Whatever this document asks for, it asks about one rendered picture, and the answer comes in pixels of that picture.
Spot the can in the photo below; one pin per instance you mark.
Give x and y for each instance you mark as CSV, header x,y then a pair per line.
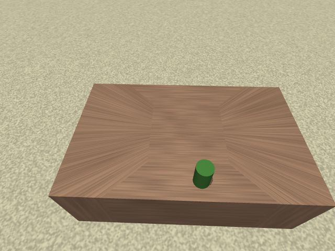
x,y
203,173

